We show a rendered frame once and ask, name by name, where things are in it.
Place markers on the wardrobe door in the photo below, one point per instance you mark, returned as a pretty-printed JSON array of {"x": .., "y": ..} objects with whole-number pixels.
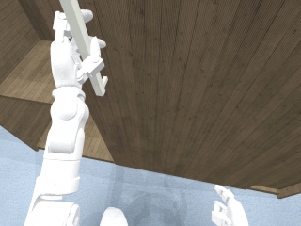
[
  {"x": 206, "y": 90},
  {"x": 284, "y": 179}
]

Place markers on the robot left hand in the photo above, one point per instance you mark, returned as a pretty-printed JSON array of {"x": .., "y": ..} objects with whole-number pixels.
[{"x": 65, "y": 55}]

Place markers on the robot left forearm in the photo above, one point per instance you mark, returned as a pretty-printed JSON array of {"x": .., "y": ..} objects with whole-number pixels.
[{"x": 64, "y": 147}]

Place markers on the robot left thigh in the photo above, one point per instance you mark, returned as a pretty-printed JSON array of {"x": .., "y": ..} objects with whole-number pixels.
[{"x": 113, "y": 217}]

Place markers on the robot left upper arm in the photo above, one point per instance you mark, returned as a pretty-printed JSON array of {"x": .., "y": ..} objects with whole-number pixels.
[{"x": 55, "y": 213}]

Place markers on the robot right hand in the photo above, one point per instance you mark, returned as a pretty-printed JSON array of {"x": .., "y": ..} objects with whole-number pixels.
[{"x": 233, "y": 214}]

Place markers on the handle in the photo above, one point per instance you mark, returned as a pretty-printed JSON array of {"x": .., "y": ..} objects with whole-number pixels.
[{"x": 78, "y": 28}]

